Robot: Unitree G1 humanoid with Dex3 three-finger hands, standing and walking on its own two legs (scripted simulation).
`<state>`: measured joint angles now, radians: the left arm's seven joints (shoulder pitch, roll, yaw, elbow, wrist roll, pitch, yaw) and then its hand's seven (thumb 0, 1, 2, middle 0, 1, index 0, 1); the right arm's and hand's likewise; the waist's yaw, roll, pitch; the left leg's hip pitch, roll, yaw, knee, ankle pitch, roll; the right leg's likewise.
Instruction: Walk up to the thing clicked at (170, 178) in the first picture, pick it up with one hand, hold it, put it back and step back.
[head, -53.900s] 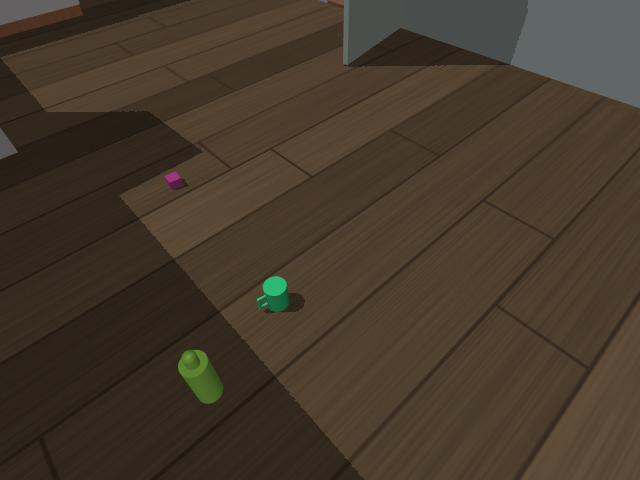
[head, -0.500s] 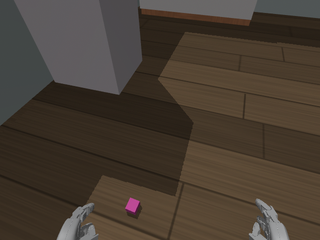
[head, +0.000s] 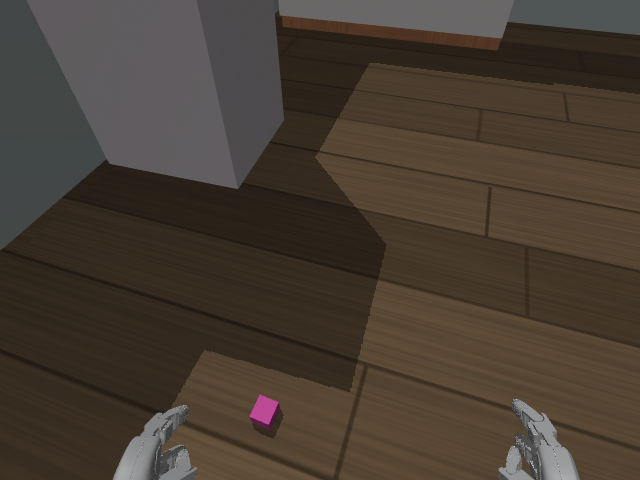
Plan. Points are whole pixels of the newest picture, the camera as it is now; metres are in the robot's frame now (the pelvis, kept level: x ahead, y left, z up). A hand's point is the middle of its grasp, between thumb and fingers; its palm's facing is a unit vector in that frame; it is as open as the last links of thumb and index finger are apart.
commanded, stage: home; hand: left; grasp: from above
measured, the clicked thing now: (265, 412) +0.45 +0.20 -0.69
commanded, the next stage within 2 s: stand in 0.32 s
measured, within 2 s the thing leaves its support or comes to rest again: neither
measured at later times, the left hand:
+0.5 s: hand (187, 478) +0.16 +0.19 -0.07, palm faces +0.01 -0.96 -0.28, open 7.4 cm
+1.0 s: hand out of the picture +0.04 +0.24 -0.10, palm faces +0.05 -0.95 -0.31, open 7.3 cm
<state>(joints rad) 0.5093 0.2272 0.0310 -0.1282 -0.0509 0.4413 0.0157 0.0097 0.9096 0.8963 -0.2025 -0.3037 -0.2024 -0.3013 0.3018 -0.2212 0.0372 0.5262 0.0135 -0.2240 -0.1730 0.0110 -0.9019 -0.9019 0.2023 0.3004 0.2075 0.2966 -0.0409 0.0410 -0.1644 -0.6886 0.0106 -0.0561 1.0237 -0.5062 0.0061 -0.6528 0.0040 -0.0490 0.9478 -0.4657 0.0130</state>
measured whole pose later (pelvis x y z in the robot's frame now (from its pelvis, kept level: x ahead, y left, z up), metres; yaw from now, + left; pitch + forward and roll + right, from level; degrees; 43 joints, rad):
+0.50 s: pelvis -0.01 +0.00 +0.01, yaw +0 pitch +5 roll -1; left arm 0.33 0.25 0.00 0.21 0.04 0.21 0.02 0.01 0.91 0.90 -0.21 -0.30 -0.20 -0.30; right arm 0.22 -0.25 0.02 0.67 -0.08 -0.13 -0.10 0.01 -0.90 -0.90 0.20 0.30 0.21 0.30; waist 0.00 0.00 -0.05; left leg -0.56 -0.01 -0.03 0.95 -0.47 0.01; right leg -0.55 -0.02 -0.03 0.92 -0.45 0.01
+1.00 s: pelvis -0.01 +0.01 +0.06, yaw +1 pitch -4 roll +0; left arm 0.22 0.28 0.04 0.99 0.04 0.01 0.02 0.01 0.91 0.90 -0.20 -0.30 -0.20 -0.30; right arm 0.17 -0.28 -0.04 1.02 -0.03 0.00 -0.01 0.01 -0.90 -0.90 0.20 0.30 0.21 0.30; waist 0.02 0.00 0.06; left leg -0.17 -0.04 -0.03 0.49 -0.25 0.03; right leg -0.17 -0.05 -0.02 0.48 -0.24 0.04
